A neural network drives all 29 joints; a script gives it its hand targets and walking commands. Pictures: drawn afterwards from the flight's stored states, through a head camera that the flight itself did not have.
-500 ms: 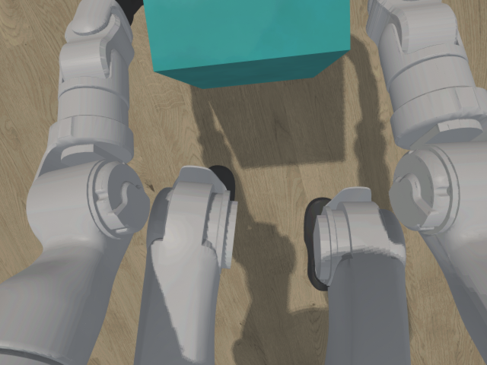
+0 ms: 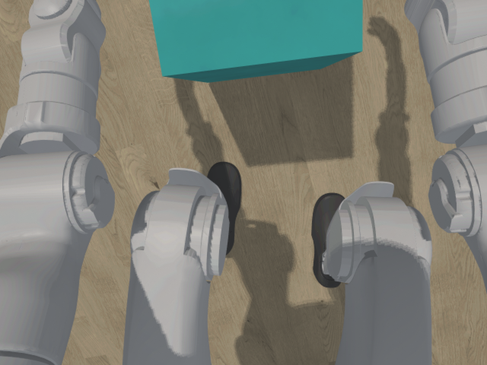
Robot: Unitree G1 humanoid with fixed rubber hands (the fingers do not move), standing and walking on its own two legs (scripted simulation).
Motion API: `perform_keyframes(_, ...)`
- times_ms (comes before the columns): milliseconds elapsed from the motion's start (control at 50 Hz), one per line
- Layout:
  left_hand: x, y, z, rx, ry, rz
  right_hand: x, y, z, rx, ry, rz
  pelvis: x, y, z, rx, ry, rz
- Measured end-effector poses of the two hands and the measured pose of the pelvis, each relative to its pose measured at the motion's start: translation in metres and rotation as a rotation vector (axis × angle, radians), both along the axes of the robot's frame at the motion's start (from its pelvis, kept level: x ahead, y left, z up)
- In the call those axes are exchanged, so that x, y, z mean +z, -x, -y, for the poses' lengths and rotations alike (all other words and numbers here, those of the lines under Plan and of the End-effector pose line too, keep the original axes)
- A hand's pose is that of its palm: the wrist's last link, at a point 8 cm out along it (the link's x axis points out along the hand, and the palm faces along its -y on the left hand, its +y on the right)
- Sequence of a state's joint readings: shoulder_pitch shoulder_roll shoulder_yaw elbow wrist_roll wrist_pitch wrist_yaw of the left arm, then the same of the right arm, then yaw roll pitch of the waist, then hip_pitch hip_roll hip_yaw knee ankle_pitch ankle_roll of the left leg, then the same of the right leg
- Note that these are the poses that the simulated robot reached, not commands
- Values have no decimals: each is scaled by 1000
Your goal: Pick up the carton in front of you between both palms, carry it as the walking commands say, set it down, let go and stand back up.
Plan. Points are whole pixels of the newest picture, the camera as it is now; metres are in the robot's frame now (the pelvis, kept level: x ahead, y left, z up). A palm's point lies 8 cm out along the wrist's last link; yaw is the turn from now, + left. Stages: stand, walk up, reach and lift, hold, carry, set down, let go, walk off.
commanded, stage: set down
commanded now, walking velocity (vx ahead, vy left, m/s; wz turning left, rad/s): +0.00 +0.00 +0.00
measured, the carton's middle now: out of the picture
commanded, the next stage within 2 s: let go in 0.92 s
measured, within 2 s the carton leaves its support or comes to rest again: neither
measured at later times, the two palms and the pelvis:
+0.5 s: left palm out of the picture +0.53 +0.28 +0.01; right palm out of the picture +0.60 -0.10 +0.01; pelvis +0.01 +0.00 +0.12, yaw +0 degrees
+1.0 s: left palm out of the picture +0.52 +0.29 +0.16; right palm out of the picture +0.59 -0.11 +0.16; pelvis +0.04 +0.00 +0.26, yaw +0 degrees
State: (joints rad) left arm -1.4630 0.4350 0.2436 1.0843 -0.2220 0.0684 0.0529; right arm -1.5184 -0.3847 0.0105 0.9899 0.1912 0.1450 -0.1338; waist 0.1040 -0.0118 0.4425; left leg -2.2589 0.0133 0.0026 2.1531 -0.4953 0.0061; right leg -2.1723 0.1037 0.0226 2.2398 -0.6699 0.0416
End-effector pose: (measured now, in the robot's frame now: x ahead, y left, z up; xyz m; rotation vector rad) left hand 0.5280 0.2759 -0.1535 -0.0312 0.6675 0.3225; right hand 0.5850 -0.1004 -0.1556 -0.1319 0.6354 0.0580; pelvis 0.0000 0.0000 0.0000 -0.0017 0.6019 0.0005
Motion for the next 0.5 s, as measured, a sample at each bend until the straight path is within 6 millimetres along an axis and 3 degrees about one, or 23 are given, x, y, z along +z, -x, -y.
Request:
perform_keyframes(220,90,4,2,2,0,20,97,-7,-8,-27,10,-6,52,-2,1,17,19,-94)
perform_keyframes(500,166,2,-5,-2,-12,36,167,-10,2,-35,10,14,116,-13,-1,17,21,-200)
